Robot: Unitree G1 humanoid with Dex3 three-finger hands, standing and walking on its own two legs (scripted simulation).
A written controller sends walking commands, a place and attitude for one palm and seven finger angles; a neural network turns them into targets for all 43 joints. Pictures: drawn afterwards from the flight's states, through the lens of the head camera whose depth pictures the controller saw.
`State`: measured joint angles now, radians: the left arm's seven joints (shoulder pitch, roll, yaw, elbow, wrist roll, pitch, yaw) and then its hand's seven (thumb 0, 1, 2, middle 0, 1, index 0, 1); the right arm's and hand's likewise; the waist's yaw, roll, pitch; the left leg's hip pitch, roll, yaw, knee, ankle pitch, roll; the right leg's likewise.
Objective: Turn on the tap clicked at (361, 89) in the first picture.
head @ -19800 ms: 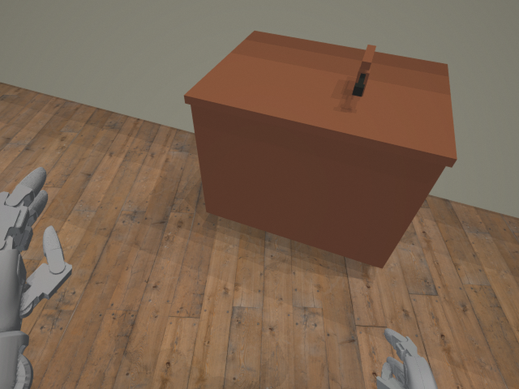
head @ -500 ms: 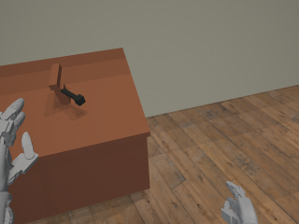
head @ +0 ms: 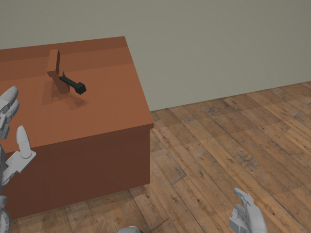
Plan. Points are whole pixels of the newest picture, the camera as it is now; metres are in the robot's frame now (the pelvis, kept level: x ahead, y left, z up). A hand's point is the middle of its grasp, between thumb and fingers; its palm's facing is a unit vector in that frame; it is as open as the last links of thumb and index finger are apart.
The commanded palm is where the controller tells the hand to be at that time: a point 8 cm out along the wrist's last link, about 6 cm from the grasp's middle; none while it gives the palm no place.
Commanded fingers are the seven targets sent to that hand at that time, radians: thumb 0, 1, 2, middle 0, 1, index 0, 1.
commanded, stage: step back with the hand held close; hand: left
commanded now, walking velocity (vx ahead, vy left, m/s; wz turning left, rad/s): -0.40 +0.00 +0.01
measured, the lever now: (80, 88) +0.55 +0.31 +0.03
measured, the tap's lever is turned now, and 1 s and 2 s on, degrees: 40 40 40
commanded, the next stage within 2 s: stop stepping back and stand still in 0.88 s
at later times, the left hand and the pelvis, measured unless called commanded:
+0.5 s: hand (25, 176) +0.17 +0.23 +0.18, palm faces +0.33 -0.88 -0.35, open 7.4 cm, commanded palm +0.12 +0.28 +0.19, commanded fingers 0.00 0.90 0.90 -0.20 -0.30 -0.20 -0.30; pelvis -0.05 +0.01 +0.00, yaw -3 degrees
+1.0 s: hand out of the picture +0.12 +0.27 +0.19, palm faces +0.32 -0.86 -0.40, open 7.4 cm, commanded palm +0.07 +0.31 +0.19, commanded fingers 0.00 0.90 0.90 -0.20 -0.30 -0.20 -0.30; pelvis -0.10 +0.04 +0.00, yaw -1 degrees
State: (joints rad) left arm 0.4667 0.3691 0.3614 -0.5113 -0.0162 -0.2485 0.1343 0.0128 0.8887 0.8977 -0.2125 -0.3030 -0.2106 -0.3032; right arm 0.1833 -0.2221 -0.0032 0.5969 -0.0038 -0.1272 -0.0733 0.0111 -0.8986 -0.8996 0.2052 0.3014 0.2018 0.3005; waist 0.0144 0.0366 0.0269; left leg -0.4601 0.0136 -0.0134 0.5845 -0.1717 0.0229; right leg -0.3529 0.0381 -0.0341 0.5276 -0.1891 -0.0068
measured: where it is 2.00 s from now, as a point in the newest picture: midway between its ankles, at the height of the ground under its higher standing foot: outside the picture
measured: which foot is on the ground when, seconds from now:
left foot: down 0.00-0.94, up 0.96-1.00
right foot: down 0.00-0.16, up 0.18-0.40, down 0.42-1.00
